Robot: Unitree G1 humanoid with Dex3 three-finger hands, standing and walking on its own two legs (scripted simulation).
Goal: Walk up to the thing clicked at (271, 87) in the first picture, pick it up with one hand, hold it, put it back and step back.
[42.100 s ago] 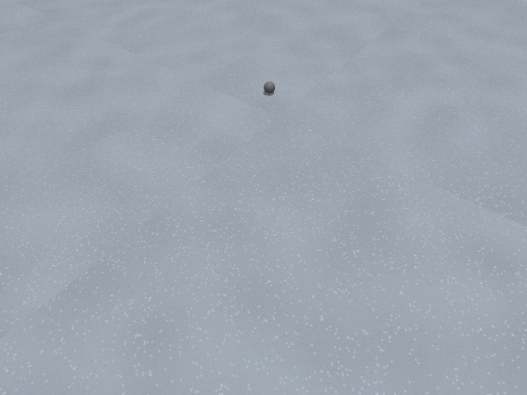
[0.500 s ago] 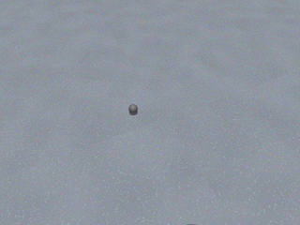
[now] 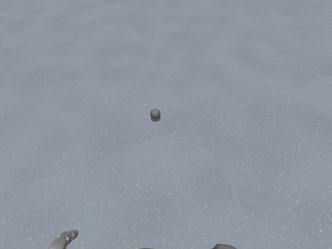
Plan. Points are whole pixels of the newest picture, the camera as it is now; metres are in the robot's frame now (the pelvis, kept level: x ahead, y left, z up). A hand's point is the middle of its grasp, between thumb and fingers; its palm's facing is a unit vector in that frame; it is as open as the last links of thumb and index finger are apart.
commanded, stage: step back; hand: left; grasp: from above
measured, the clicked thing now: (155, 113) +1.07 +0.23 -0.72
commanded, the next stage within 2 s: stand in 0.14 s
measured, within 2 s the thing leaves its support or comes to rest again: neither
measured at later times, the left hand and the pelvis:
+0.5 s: hand out of the picture +0.12 +0.24 -0.13, palm faces -0.02 -0.95 -0.32, open 7.4 cm; pelvis +0.02 +0.00 +0.03, yaw -1 degrees
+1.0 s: hand out of the picture +0.10 +0.24 -0.12, palm faces -0.02 -0.94 -0.35, open 7.4 cm; pelvis +0.02 -0.02 +0.03, yaw -1 degrees
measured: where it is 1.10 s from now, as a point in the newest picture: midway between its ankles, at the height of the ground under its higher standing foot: outside the picture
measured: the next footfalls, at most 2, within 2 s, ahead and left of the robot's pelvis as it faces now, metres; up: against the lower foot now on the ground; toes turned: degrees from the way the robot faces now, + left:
none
